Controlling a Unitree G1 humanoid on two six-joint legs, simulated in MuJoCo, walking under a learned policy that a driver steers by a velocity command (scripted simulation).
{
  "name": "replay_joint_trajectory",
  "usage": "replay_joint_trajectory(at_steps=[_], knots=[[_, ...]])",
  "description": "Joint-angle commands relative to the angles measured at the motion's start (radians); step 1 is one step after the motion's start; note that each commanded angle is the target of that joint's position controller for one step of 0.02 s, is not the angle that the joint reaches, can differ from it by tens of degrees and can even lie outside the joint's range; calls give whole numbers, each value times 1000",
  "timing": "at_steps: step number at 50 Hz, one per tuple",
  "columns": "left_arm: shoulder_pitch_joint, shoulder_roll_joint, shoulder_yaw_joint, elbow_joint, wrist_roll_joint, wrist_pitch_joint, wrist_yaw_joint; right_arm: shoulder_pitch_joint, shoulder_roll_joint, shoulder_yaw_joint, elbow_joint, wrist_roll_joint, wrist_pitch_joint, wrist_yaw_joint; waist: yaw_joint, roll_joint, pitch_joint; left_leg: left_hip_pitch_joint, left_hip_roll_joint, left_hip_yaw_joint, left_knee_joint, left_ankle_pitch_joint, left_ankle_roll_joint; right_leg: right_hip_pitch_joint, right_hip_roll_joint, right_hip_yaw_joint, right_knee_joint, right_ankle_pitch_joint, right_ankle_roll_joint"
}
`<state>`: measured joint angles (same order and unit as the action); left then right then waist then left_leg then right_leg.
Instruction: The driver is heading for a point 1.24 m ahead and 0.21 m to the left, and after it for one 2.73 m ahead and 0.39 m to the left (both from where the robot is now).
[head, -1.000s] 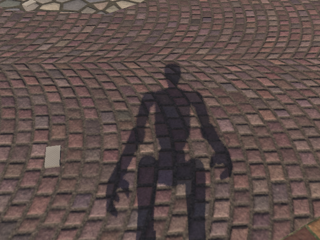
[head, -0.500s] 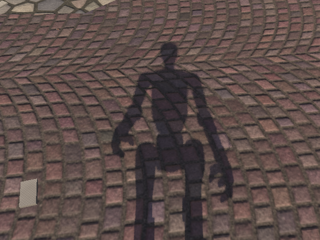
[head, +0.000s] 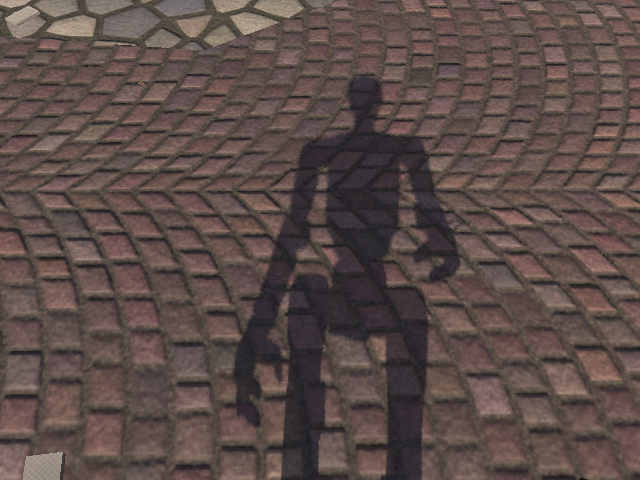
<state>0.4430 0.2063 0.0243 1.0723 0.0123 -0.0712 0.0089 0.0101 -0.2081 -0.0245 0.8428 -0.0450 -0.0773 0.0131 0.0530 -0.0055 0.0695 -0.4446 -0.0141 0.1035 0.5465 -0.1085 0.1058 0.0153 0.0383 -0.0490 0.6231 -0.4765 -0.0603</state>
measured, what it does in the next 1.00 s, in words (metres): walks ahead: right foot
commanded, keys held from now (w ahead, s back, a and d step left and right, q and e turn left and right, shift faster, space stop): w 1.00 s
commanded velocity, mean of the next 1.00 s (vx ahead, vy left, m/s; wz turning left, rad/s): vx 0.50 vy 0.00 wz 0.00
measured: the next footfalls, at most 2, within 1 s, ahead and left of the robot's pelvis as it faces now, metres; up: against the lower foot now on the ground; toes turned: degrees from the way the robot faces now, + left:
right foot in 0.52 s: +0.45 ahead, -0.09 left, +0.00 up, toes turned -4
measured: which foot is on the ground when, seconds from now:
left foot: down 0.00-0.54, up 0.56-1.00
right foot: up 0.00-0.50, down 0.52-1.00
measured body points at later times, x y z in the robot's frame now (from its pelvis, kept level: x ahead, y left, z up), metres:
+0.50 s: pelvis +0.27 -0.01 +0.01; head +0.31 -0.01 +0.46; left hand +0.48 +0.20 -0.10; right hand +0.18 -0.24 -0.14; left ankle +0.11 +0.07 -0.72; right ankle +0.41 -0.09 -0.71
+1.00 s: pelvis +0.53 -0.02 +0.02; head +0.56 -0.02 +0.46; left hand +0.45 +0.21 -0.13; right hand +0.72 -0.23 -0.10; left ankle +0.69 +0.10 -0.69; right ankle +0.41 -0.09 -0.72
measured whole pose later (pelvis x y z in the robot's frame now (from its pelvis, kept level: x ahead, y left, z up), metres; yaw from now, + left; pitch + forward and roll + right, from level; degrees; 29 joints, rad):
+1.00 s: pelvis +0.53 -0.02 +0.02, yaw +0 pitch +1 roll -2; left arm 0.46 0.17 0.03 1.07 0.02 -0.09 0.01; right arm 0.02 -0.19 -0.03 0.89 -0.02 -0.03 0.03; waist 0.07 0.03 0.05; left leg -0.57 0.07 0.06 0.62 -0.06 0.05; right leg 0.10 0.08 -0.08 0.18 -0.29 -0.07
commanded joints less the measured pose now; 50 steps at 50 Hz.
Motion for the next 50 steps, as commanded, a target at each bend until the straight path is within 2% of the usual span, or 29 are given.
replay_joint_trajectory(at_steps=[1,2,3,4,5,7,10,15,20,22,23,24,25,26,27,28,29,30,31,32,33,35,37,42,44,47,50], knots=[[41,138,31,-67,-5,-10,0,402,-236,-78,78,22,12,-9,-145,81,-295,726,403,-732,-255,-178,217,-635,-6,122,711,-6,-40],[-41,133,35,-97,-5,-16,-5,296,-180,-62,62,30,10,-6,-107,61,-152,574,369,-565,-281,-137,184,-654,-50,118,675,96,-44],[-76,112,32,-102,-4,-20,-8,252,-127,-49,61,26,1,-2,-84,23,-89,461,325,-464,-318,-29,158,-620,-82,110,623,155,-41],[-86,99,33,-99,8,-10,-11,243,-103,-41,71,27,-6,-5,-59,31,-56,387,282,-384,-337,42,129,-580,-103,107,578,177,-33],[-56,77,29,-94,20,5,-18,246,-80,-34,85,30,-11,-7,-31,48,-54,330,254,-325,-361,67,108,-527,-116,100,542,192,-22],[-67,57,28,-97,26,24,-29,298,-87,-34,115,33,-28,-8,-19,56,-47,304,238,-278,-378,164,115,-517,-118,81,505,200,-2],[-183,62,29,-137,28,37,-38,354,-111,-37,141,37,-35,-11,-27,54,-10,316,210,-215,-419,186,107,-614,-141,47,415,297,25],[-385,47,16,-206,14,33,-42,432,-103,-28,166,36,-29,-12,-73,62,23,360,173,-150,-430,270,80,-645,-131,-4,154,452,44],[-507,55,9,-253,11,25,-37,514,-109,-27,201,25,-22,-23,-110,72,39,509,214,-144,-393,364,88,-648,-97,-29,0,454,12],[-510,67,14,-264,11,18,-35,510,-118,-30,209,19,-17,-30,-96,73,40,565,239,-143,-349,455,85,-628,-84,-29,-39,391,-15],[-481,73,18,-259,11,13,-32,492,-124,-32,209,18,-16,-33,-76,76,27,574,241,-131,-303,562,75,-572,-64,-37,-63,351,-32],[-418,84,25,-241,12,8,-26,476,-133,-35,208,16,-15,-35,-45,83,-7,574,238,-119,-225,699,63,-479,-33,-50,-82,311,-50],[-294,99,36,-200,13,0,-19,462,-140,-36,208,17,-12,-33,6,76,-69,562,219,-102,-82,776,49,-337,0,-63,-128,311,-72],[-120,130,52,-144,26,-10,-9,446,-133,-33,199,24,-10,-31,77,47,-162,448,180,-71,121,672,29,-99,-30,-29,-167,354,-105],[40,227,78,-119,54,-15,3,472,-73,-16,159,50,-12,-23,103,-84,-299,169,100,-22,454,279,-4,199,-290,289,-184,259,-182],[44,262,92,-112,31,1,-6,549,-57,-23,164,67,-13,-16,60,-244,-399,-90,-79,-60,760,-415,-26,332,-474,728,-327,235,-301],[-76,217,82,-132,4,9,-12,461,-126,-42,155,41,-6,-21,24,-80,-256,-183,-3,-162,806,-352,-10,214,-423,625,-348,181,-267],[-164,150,64,-147,-2,5,-15,382,-109,-40,132,35,-12,-16,4,-35,-130,-196,36,-160,768,-269,-8,65,-388,488,-379,208,-242],[-201,101,51,-145,4,-3,-16,357,-85,-38,130,35,-12,-13,-29,-6,-59,-157,71,-156,697,-217,-9,-53,-339,390,-420,280,-201],[-206,65,38,-129,2,-11,-14,343,-75,-41,125,18,1,-9,-60,-9,-26,-106,95,-158,638,-186,-14,-132,-278,304,-443,340,-150],[-195,66,36,-116,2,-18,-9,388,-48,-36,136,9,15,-2,-82,-57,-39,-57,98,-149,609,-178,-27,-167,-274,264,-453,385,-150],[-135,74,37,-88,-2,-35,-9,373,-39,-36,133,3,32,6,-89,-46,-33,-59,101,-130,579,-163,-46,-182,-256,218,-468,477,-159],[-102,102,41,-77,-2,-41,-7,291,-48,-38,104,3,41,12,-85,-35,-7,-130,119,-112,517,-102,-66,-170,-245,184,-500,485,-161],[-17,97,33,-55,-2,-35,-7,81,-42,-28,31,17,41,17,-38,-42,24,-200,121,-64,269,54,-95,-107,-207,114,-516,578,-138],[20,100,31,-44,-1,-35,-5,19,-34,-21,11,21,39,18,-18,-50,26,-185,104,-44,179,93,-90,-70,-207,97,-510,623,-133],[71,102,30,-23,5,-31,1,-53,-41,-18,-17,22,34,15,6,-57,35,-193,83,-29,96,90,-71,24,-232,92,-483,682,-138],[73,115,34,-11,14,-25,11,-69,-57,-23,-36,22,24,12,-7,-63,39,-169,63,-27,36,9,-34,107,-267,89,-422,804,-134]])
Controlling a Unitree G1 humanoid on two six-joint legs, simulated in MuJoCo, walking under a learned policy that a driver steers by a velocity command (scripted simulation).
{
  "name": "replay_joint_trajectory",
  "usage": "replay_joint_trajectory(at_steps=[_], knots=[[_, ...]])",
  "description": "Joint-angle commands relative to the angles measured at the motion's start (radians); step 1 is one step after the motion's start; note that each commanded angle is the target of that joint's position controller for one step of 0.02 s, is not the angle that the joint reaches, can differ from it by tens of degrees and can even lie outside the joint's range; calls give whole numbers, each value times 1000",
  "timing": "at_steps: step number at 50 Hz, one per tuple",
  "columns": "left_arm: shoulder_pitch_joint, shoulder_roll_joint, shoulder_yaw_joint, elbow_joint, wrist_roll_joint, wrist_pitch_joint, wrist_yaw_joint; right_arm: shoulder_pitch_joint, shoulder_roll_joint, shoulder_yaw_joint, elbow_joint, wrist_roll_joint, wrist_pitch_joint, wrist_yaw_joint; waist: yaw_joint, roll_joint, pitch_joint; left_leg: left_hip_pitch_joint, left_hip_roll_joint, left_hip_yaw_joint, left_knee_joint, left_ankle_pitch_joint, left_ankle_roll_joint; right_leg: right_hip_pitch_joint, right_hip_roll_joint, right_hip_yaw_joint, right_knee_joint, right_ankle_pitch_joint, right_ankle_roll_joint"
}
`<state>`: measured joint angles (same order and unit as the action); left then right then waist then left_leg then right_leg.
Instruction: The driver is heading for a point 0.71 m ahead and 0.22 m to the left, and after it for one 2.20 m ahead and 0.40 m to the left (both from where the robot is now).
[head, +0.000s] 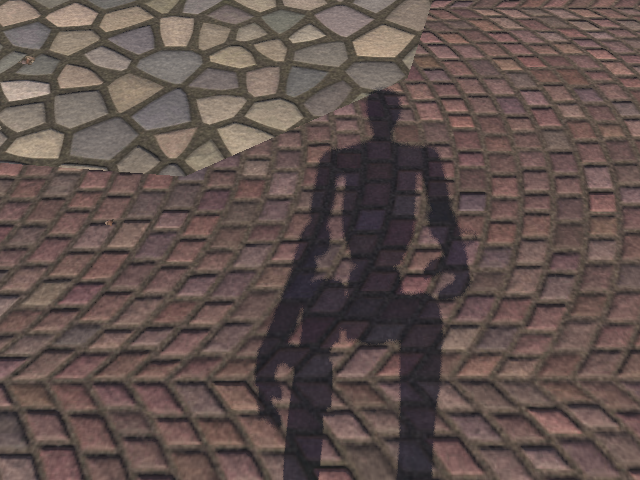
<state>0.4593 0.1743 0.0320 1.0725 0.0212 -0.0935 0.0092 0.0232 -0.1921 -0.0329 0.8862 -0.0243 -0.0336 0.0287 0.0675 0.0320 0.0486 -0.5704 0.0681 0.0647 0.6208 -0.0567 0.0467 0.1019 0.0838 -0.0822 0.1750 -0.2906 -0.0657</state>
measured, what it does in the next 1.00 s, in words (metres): walks ahead, turning left: left foot, then right foot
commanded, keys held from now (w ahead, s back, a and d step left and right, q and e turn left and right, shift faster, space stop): w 0.24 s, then w+q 0.76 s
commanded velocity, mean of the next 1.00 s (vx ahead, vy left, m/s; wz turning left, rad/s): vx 0.50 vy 0.00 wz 0.32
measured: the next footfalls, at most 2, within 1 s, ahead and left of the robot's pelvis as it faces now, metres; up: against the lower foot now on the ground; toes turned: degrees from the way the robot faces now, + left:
left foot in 0.08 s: +0.22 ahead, +0.10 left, +0.00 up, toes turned +4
right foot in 0.64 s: +0.52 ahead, -0.07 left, +0.00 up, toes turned +8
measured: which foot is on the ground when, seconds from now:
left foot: up 0.00-0.06, down 0.08-0.64, up 0.66-1.00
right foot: down 0.00-0.10, up 0.12-0.62, down 0.64-1.00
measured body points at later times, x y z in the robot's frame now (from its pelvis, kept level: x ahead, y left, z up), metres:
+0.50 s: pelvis +0.26 +0.03 +0.01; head +0.29 +0.04 +0.46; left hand +0.43 +0.27 -0.12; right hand +0.20 -0.21 -0.13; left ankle +0.18 +0.10 -0.74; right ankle +0.43 -0.11 -0.69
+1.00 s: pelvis +0.52 +0.03 +0.01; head +0.54 +0.03 +0.46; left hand +0.41 +0.27 -0.13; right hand +0.76 -0.14 -0.11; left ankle +0.59 +0.21 -0.68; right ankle +0.48 -0.07 -0.74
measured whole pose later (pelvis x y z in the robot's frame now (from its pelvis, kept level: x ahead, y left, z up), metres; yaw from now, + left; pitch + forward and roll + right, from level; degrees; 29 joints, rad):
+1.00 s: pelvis +0.52 +0.03 +0.01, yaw +22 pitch +1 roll -1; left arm 0.39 0.21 0.06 0.96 0.02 -0.10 0.01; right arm 0.10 -0.25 -0.07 0.82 -0.03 0.00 0.07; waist 0.04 0.04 0.04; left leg -0.66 0.08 0.03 0.85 -0.05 0.05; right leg -0.01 0.00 -0.25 0.25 -0.25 -0.02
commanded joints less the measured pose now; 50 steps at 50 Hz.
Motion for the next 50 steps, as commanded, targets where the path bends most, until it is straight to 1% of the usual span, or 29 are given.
replay_joint_trajectory(at_steps=[1,2,3,4,5,6,7,8,9,10,11,13,15,19,24,27,29,30,31,32,33,34,35,36,38,39,42,46,50], knots=[[38,154,29,-12,7,-2,13,-51,-79,-18,-74,1,-25,-6,-43,-104,47,18,-39,21,-63,-81,43,24,-313,109,73,728,-117],[22,163,31,-12,8,-1,14,17,-91,-26,-54,0,-30,-12,-75,-111,11,117,-71,34,-84,-117,61,21,-309,96,155,865,-104],[5,168,33,-13,5,3,12,151,-105,-37,-9,-3,-38,-20,-133,-96,-55,274,-104,51,-142,-99,84,0,-284,72,308,933,-89],[-7,156,27,-24,-2,3,10,329,-144,-55,47,-18,-48,-30,-200,-65,-153,526,-56,-3,-163,-71,118,-135,-243,43,519,801,-68],[40,80,7,-64,-37,2,-1,475,-248,-81,67,-44,-53,-40,-211,99,-295,832,225,-378,-198,-188,209,-450,-136,-18,875,369,-24],[82,102,22,-56,-36,2,-4,459,-267,-89,70,-16,-37,-28,-181,189,-365,893,361,-740,-339,-187,293,-646,2,60,1120,-231,-18],[-1,148,37,-69,-15,9,-2,337,-226,-78,52,9,-30,-23,-136,61,-214,761,316,-609,-350,-248,264,-721,-76,138,1165,-157,-32],[-72,129,34,-88,-9,3,-8,254,-154,-59,37,13,-34,-20,-117,7,-96,611,278,-484,-388,-226,239,-728,-113,135,1123,-78,-32],[-93,105,32,-90,-8,5,-11,217,-109,-45,40,9,-41,-19,-85,-11,-31,504,225,-387,-427,-175,196,-692,-148,131,1052,-28,-31],[-98,96,34,-92,9,18,-15,211,-73,-33,54,12,-48,-23,-55,-1,-3,431,168,-307,-452,-118,149,-643,-171,131,996,3,-25],[-58,73,30,-82,16,32,-22,226,-75,-31,66,11,-55,-27,-37,41,-15,403,164,-270,-461,-68,152,-600,-173,122,971,13,-13],[-86,71,31,-92,23,47,-29,290,-86,-31,94,15,-70,-28,-32,25,-8,393,142,-235,-472,39,167,-611,-179,100,939,35,8],[-177,80,33,-129,24,53,-32,327,-113,-35,106,18,-73,-29,-38,12,17,407,127,-223,-496,52,179,-684,-195,78,865,95,36],[-355,83,28,-198,12,53,-34,398,-117,-33,115,18,-63,-31,-79,13,45,451,98,-219,-503,95,179,-752,-188,58,651,214,84],[-512,84,17,-265,1,47,-30,483,-130,-37,125,12,-56,-36,-132,35,32,556,96,-242,-435,210,177,-747,-146,51,486,271,90],[-556,105,17,-305,-6,34,-28,486,-147,-47,116,3,-48,-44,-135,50,28,609,116,-283,-371,279,171,-722,-131,69,425,219,74],[-487,129,25,-301,-9,20,-24,440,-168,-57,99,0,-45,-48,-90,58,8,585,117,-294,-305,341,141,-589,-110,72,361,153,50],[-397,146,33,-278,-8,12,-17,414,-180,-62,89,2,-46,-45,-49,53,-31,553,98,-286,-218,420,123,-451,-82,58,320,128,35],[-246,175,48,-234,2,-1,-6,396,-172,-62,82,10,-48,-38,15,-2,-115,490,38,-242,-34,412,100,-241,-92,66,260,164,9],[-75,255,68,-221,30,-12,9,388,-123,-50,40,22,-52,-33,72,-107,-266,330,-35,-187,248,160,78,10,-310,281,237,20,-40],[-67,351,88,-230,43,-1,7,509,-20,-32,10,58,-47,-36,5,-341,-375,7,-186,-94,527,-489,46,231,-563,708,130,-36,-148],[-142,263,76,-245,25,18,5,489,-125,-53,33,27,-32,-42,-20,-205,-307,-70,-108,-139,634,-459,62,124,-533,759,86,-180,-154],[-227,172,51,-263,17,19,3,417,-136,-59,27,15,-27,-34,-39,-100,-153,-80,-62,-143,630,-356,62,-26,-481,592,69,-184,-125],[-262,135,40,-260,15,14,1,371,-111,-56,17,12,-25,-25,-52,-71,-79,-54,-28,-139,590,-290,55,-134,-432,449,42,-62,-102],[-246,109,32,-237,7,2,7,355,-93,-58,10,-8,-3,-7,-79,-121,-36,-4,4,-128,544,-244,37,-229,-358,267,9,97,-57],[-224,117,33,-225,4,-8,6,356,-82,-56,2,-10,9,0,-87,-143,-43,6,4,-117,544,-232,30,-240,-364,232,7,169,-63],[-178,132,40,-207,-6,-29,1,268,-80,-53,-37,-12,28,14,-88,-116,-32,-76,23,-105,523,-160,12,-216,-365,134,-21,275,-80],[-129,136,40,-187,-1,-29,-1,120,-77,-42,-98,-9,30,33,-69,-107,8,-134,27,-72,356,-26,-5,-195,-339,6,-34,355,-77],[-90,170,47,-175,-2,-25,4,-17,-67,-24,-152,-10,26,48,-38,-109,35,-63,13,4,131,49,13,-163,-345,-83,-33,407,-64]])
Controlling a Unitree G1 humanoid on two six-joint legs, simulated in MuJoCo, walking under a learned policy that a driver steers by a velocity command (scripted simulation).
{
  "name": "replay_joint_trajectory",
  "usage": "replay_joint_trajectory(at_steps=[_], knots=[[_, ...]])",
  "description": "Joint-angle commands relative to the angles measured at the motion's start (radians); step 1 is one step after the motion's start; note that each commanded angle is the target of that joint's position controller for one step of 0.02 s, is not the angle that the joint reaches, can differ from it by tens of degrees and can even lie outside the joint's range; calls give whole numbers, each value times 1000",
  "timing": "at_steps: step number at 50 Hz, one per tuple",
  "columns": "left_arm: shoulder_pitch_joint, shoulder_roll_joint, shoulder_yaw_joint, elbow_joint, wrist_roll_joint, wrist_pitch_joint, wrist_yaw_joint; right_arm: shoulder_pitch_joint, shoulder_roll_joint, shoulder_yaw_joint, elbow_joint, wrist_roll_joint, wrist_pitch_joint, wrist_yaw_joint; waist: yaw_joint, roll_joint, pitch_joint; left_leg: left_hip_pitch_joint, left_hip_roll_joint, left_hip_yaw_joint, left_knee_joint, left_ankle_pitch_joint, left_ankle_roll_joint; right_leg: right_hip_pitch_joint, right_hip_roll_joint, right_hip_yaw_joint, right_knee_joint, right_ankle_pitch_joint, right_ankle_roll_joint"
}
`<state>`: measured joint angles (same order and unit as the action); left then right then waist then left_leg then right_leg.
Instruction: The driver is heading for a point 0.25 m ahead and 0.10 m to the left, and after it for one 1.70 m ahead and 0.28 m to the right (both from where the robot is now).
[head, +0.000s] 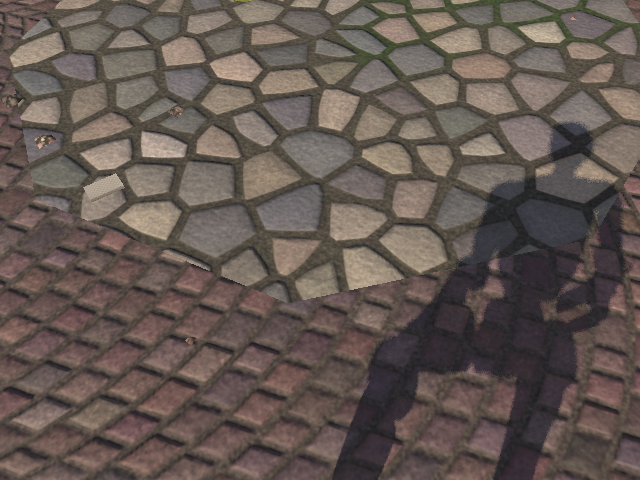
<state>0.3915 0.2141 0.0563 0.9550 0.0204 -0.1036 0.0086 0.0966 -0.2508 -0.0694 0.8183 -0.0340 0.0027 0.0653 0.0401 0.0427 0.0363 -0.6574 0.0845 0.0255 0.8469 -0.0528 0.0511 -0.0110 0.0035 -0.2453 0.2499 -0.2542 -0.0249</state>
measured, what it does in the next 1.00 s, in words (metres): walks ahead: left foot, then right foot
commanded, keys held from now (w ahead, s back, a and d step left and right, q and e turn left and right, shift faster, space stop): w+q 0.06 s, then q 0.12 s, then e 0.82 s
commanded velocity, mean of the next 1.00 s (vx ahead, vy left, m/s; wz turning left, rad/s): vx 0.15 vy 0.00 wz -0.11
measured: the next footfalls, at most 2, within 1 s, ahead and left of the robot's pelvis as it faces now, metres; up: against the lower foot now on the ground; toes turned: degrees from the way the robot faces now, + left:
left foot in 0.16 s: +0.23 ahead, +0.11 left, +0.00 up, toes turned +11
right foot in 0.76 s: +0.23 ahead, -0.07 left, +0.00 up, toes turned -8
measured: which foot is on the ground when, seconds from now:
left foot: up 0.00-0.14, down 0.16-0.76, up 0.78-1.00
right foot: down 0.00-0.18, up 0.20-0.74, down 0.76-1.00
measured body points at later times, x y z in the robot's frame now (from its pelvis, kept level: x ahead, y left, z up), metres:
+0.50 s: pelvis +0.18 +0.05 +0.00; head +0.21 +0.07 +0.45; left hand +0.21 +0.30 -0.15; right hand +0.29 -0.18 -0.13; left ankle +0.19 +0.10 -0.74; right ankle +0.23 -0.10 -0.69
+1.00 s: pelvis +0.20 +0.00 +0.00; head +0.23 -0.03 +0.45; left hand +0.35 +0.26 -0.11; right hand +0.25 -0.29 -0.14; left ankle +0.22 +0.15 -0.67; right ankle +0.19 -0.07 -0.74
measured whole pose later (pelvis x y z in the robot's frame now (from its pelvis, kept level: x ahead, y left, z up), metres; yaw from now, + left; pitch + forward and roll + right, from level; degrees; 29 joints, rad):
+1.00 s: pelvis +0.20 +0.00 +0.00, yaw -12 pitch +1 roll +1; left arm 0.22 0.28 0.07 0.79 0.00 0.03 0.01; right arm 0.17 -0.28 -0.06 0.81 -0.02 0.05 -0.02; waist 0.00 0.03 0.07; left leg -0.48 0.01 -0.03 1.03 -0.40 -0.05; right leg -0.22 0.08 0.05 0.41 -0.20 -0.08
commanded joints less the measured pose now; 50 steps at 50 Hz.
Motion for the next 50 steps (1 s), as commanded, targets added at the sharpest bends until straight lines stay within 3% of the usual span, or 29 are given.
replay_joint_trajectory(at_steps=[1,3,5,6,7,8,9,10,11,12,13,14,15,18,20,23,27,33,36,37,38,39,40,41,42,43,45,47,50], knots=[[-6,139,25,-52,-1,-11,7,-114,-12,13,-96,-2,-11,13,-5,-119,53,33,-8,58,-129,28,19,-22,-274,66,-100,391,-102],[25,151,29,-40,0,1,12,-144,-23,12,-113,-7,-11,15,3,-119,58,47,-26,85,-181,-33,44,47,-289,39,-61,475,-94],[22,173,33,-35,1,19,19,-106,-29,8,-108,-15,-15,6,-21,-134,37,127,-89,129,-224,-121,73,93,-284,-6,83,842,-77],[22,191,38,-33,-2,29,23,-36,-39,2,-89,-18,-20,-1,-47,-144,-6,202,-132,144,-248,-151,92,108,-278,-15,206,992,-69],[16,201,40,-37,-8,40,23,79,-57,-9,-55,-21,-33,-11,-89,-138,-76,325,-171,138,-303,-125,114,89,-269,-20,384,1000,-57],[5,202,40,-49,-17,44,20,220,-95,-27,-11,-33,-47,-28,-161,-88,-168,545,-156,84,-404,26,147,-33,-244,-37,633,786,-15],[37,112,21,-96,-7,43,13,261,-202,-51,-1,-30,-54,-43,-117,70,-268,820,114,-202,-314,400,192,-324,-167,-18,919,-58,22],[84,100,16,-144,-32,52,9,271,-288,-70,-41,1,-40,-51,-107,178,-431,1021,355,-626,-367,731,391,-581,0,119,1220,-427,62],[-4,129,19,-128,-22,58,14,269,-222,-56,-43,20,-25,-66,-124,-36,-373,936,313,-437,-395,834,343,-612,-69,229,1202,-286,55],[-39,87,4,-130,-36,53,13,188,-149,-32,-42,28,-29,-73,-98,-6,-254,800,273,-319,-427,823,308,-602,-88,238,1133,-212,46],[-34,81,0,-105,-26,56,12,131,-79,-9,-34,30,-34,-74,-56,-51,-162,675,215,-242,-476,734,243,-557,-117,251,1022,-179,43],[-41,85,2,-93,-7,75,10,92,-44,7,-28,37,-39,-78,-27,-63,-111,558,160,-175,-526,668,181,-467,-128,258,938,-147,38],[41,70,-1,-69,4,97,7,86,-22,23,-20,29,-50,-80,2,-1,-114,472,175,-131,-535,745,184,-359,-117,270,893,-133,42],[72,66,5,-33,-4,119,2,92,-64,22,11,12,-77,-78,28,1,-114,455,136,-42,-553,765,148,-314,-61,277,799,-81,42],[32,72,10,-38,-2,123,1,92,-79,23,17,16,-77,-83,20,24,-115,498,127,0,-549,756,126,-352,-47,269,737,-31,38],[-61,81,14,-69,3,134,-1,110,-82,21,20,22,-57,-95,-12,49,-95,531,135,22,-558,553,128,-410,-53,248,678,-13,37],[-146,75,14,-112,9,149,-8,158,-88,12,30,12,-31,-108,-46,48,-47,551,188,-8,-575,309,179,-456,-63,228,613,-66,31],[-164,69,15,-155,0,153,-18,161,-124,-9,25,7,-9,-108,-56,49,-45,584,236,-12,-501,294,189,-404,-40,179,498,-182,0],[-144,64,15,-173,-7,140,-23,145,-152,-22,20,10,3,-107,-32,42,-61,573,225,26,-399,281,132,-301,-15,153,315,-100,-27],[-123,79,18,-175,-6,129,-22,152,-157,-26,24,9,7,-106,-11,6,-69,527,199,63,-326,195,75,-218,-16,184,180,39,-42],[-92,173,40,-174,9,116,-14,169,-122,-20,8,8,9,-99,-15,-161,-91,399,112,141,-127,-12,1,-104,-149,388,77,236,-86],[-59,305,73,-183,1,112,-10,118,-49,-1,-56,21,16,-102,0,-354,-65,124,-106,160,66,-564,-71,-24,-408,744,66,735,-262],[20,283,76,-155,-11,118,-4,75,-79,-2,-56,12,32,-108,43,-210,-100,105,-94,12,242,-628,-76,-17,-414,697,92,792,-353],[-31,238,64,-162,-16,124,1,83,-80,-4,-50,19,36,-104,7,-150,-66,84,-76,-28,300,-550,-80,-47,-347,607,99,731,-337],[-116,206,53,-181,-15,133,6,83,-84,-5,-45,27,30,-101,-26,-117,-28,74,-61,-47,277,-458,-79,-84,-274,541,84,626,-283],[-176,187,47,-200,-22,137,10,81,-108,-12,-47,17,25,-98,-46,-125,-20,61,-55,-53,249,-398,-81,-75,-226,511,83,592,-242],[-184,176,42,-214,-25,136,5,111,-121,-17,-40,1,28,-88,-49,-119,-76,93,-74,-43,266,-349,-93,-51,-192,483,97,670,-226],[-151,204,50,-209,-24,128,-1,111,-104,-13,-52,11,34,-85,-43,-104,-97,94,-75,-49,233,-337,-103,-30,-188,498,102,656,-225],[-124,224,55,-208,-16,127,0,77,-101,-9,-76,14,44,-90,-23,-136,-78,81,-75,-58,146,-339,-110,-32,-180,547,92,537,-223]])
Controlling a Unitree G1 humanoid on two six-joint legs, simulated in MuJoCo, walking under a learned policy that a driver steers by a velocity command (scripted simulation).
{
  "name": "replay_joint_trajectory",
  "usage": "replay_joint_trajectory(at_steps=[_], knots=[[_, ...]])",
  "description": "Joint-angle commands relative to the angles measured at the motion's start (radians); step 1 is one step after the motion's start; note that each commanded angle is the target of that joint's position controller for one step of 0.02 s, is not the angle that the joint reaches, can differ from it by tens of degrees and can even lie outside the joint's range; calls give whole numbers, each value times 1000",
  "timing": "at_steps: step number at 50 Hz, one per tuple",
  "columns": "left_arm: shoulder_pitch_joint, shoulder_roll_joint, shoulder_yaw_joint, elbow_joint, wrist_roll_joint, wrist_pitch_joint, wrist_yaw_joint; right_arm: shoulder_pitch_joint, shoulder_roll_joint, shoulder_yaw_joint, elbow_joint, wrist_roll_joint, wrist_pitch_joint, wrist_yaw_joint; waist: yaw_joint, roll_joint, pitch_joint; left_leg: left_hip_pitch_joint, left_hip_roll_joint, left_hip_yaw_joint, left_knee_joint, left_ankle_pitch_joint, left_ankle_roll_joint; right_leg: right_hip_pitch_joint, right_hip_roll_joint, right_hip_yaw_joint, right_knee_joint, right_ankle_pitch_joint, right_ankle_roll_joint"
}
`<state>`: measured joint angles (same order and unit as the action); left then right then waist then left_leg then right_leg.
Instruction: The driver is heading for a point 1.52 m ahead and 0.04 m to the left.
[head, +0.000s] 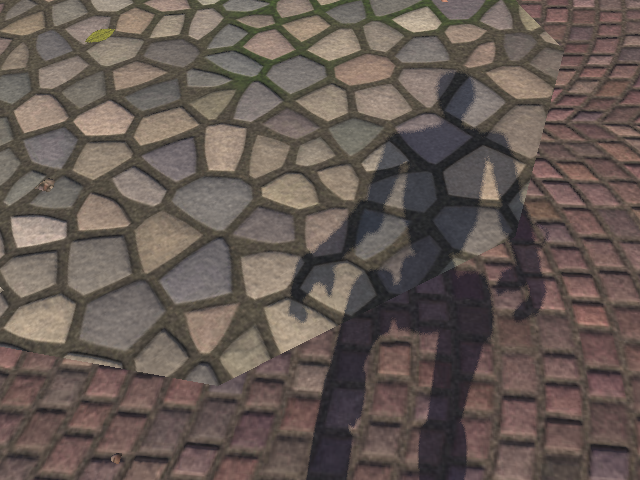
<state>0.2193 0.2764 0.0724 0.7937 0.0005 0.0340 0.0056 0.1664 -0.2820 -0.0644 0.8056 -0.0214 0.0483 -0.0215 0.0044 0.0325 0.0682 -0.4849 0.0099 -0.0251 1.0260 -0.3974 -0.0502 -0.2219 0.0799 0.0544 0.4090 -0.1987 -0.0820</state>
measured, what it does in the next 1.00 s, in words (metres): walks ahead: left foot, then right foot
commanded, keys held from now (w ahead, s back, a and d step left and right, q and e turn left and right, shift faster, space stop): no key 0.32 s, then w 0.68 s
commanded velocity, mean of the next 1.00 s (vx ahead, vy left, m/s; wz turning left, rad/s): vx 0.23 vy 0.00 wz -0.13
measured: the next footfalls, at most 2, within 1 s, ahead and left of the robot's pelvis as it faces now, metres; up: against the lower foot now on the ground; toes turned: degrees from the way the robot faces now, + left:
left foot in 0.28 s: +0.05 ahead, +0.13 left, +0.00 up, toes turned -6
right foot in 0.68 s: +0.08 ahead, -0.09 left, +0.00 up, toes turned -7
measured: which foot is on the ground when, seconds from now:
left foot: up 0.00-0.26, down 0.28-0.68, up 0.70-1.00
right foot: down 0.00-0.28, up 0.30-0.66, down 0.68-1.00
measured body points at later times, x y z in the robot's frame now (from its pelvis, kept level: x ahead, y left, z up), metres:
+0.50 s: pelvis +0.01 +0.04 +0.01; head +0.02 +0.05 +0.46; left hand +0.13 +0.29 -0.13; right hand +0.05 -0.23 -0.12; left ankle +0.01 +0.13 -0.74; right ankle -0.04 -0.08 -0.70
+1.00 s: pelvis +0.17 -0.01 +0.00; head +0.19 -0.03 +0.45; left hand +0.14 +0.24 -0.14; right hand +0.30 -0.27 -0.12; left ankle +0.32 +0.10 -0.70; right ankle +0.04 -0.08 -0.74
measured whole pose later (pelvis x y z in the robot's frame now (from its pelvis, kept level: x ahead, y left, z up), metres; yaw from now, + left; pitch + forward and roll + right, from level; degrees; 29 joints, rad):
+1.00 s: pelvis +0.17 -0.01 +0.00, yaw -6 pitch +1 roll -1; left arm 0.45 0.21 0.02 1.01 0.01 -0.08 -0.01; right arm 0.10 -0.26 -0.04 0.84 -0.04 -0.02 0.05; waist 0.05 0.04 0.03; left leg -0.63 0.08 0.05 0.77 -0.10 0.02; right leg 0.10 0.07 -0.03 0.14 -0.27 -0.06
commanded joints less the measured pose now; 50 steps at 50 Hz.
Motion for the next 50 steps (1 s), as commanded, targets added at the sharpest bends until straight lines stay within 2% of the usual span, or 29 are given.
replay_joint_trajectory(at_steps=[1,5,9,11,13,14,15,16,17,18,19,20,23,25,28,30,32,33,34,35,36,37,38,40,43,46,50], knots=[[48,161,37,-49,7,-9,4,9,-72,-14,-64,3,0,-4,15,-134,-111,-85,0,-7,-59,5,-9,177,-257,254,-72,448,-166],[43,157,31,-54,19,-7,1,-4,-67,-7,-72,6,-1,-6,29,-148,-112,3,-3,-3,-161,-1,5,121,-253,275,-75,363,-160],[9,156,22,-53,26,-3,-2,8,-66,-2,-74,16,-7,-10,26,-159,-106,129,-22,8,-285,-22,34,60,-251,302,-55,359,-144],[-14,152,16,-48,24,0,-1,38,-61,1,-67,20,-13,-14,9,-156,-103,210,-32,16,-408,4,50,42,-246,320,-34,371,-124],[-43,129,3,-44,9,2,5,99,-43,10,-44,13,-29,-21,-35,-114,-97,379,-14,3,-697,205,71,-33,-203,310,8,270,-54],[-17,78,-14,-49,8,-4,5,89,-92,6,-52,-8,-42,-28,-8,4,-106,441,133,-157,-789,221,97,-91,-140,261,82,114,2],[31,46,-22,-45,-2,-6,6,8,-165,1,-80,-7,-48,-23,45,140,-91,401,301,-345,-812,426,181,-140,13,119,137,-148,41],[24,101,-9,-23,12,4,12,9,-135,8,-71,-4,-50,-13,13,155,-103,282,354,-353,-784,480,277,-36,-3,66,251,-318,52],[18,104,-9,-13,11,7,9,7,-86,23,-65,-5,-57,-3,15,120,-97,282,307,-323,-814,322,280,-32,-14,65,294,-303,51],[2,97,-11,-7,18,5,3,17,-89,22,-49,-7,-56,2,6,129,-64,296,253,-293,-848,84,250,-77,-17,49,309,-267,51],[-15,109,-7,-6,31,0,-6,54,-118,10,-29,-8,-51,3,-12,162,-26,335,218,-292,-880,-70,232,-151,-14,15,360,-247,54],[-26,116,-5,-6,42,-5,-16,90,-129,4,-11,-3,-49,2,-23,164,-1,383,213,-305,-898,-115,236,-221,-23,3,398,-241,62],[-58,90,-12,4,37,-24,-32,139,-125,-4,20,7,-59,6,-39,92,9,481,207,-289,-909,-94,249,-305,-49,-37,389,-220,84],[-92,68,-19,1,34,-37,-36,156,-125,-10,39,5,-73,9,-50,92,-2,491,202,-266,-905,-54,256,-288,-62,-60,340,-207,86],[-118,58,-25,-4,30,-51,-37,167,-130,-19,59,2,-83,16,-55,108,-9,441,204,-243,-899,-42,268,-210,-68,-85,234,-212,67],[-92,58,-26,7,26,-58,-34,151,-136,-24,62,5,-83,24,-35,106,-7,350,199,-219,-886,-38,266,-89,-61,-109,133,-179,43],[12,49,-26,52,28,-66,-24,116,-137,-29,62,16,-78,29,27,63,-9,189,167,-171,-810,-61,238,142,-38,-146,-18,-39,19],[98,71,-19,84,30,-74,-14,104,-110,-22,57,13,-81,30,63,17,-31,68,133,-143,-722,-97,213,300,-47,-107,-36,-70,9],[210,133,-5,109,38,-84,-2,57,-45,-1,26,6,-87,33,118,-121,-53,-77,58,-55,-512,-127,170,422,-214,113,-148,-266,-16],[289,256,24,117,29,-88,0,9,15,18,-23,11,-95,36,148,-321,-54,-265,-65,79,-235,-161,135,449,-444,509,-323,-591,-108],[250,230,23,125,31,-85,0,2,-86,-5,-20,-8,-94,33,109,-189,42,-296,-9,-2,-85,-123,151,320,-486,562,-334,-616,-169],[155,166,5,97,26,-89,-6,38,-97,-12,3,-4,-96,45,45,-124,74,-283,29,-33,-39,-25,155,271,-422,473,-321,-550,-152],[105,125,-6,83,23,-97,-10,76,-90,-10,25,-2,-100,56,13,-117,64,-253,48,-29,-39,42,146,247,-369,379,-327,-437,-124],[106,97,-17,89,19,-114,-8,77,-79,-8,42,-17,-98,66,2,-113,36,-219,69,6,-32,137,117,251,-304,232,-334,-179,-100],[184,87,-21,135,11,-127,-11,5,-52,1,19,-21,-89,72,12,-103,29,-253,79,43,-36,212,79,265,-281,130,-318,111,-114],[226,79,-27,164,11,-127,-10,-108,-33,13,-26,-19,-85,74,30,-107,47,-264,73,77,-143,267,54,251,-262,63,-306,286,-118],[257,93,-27,194,15,-128,-6,-219,-16,29,-70,-8,-85,74,48,-123,64,-152,42,112,-349,339,75,231,-262,15,-297,406,-105]])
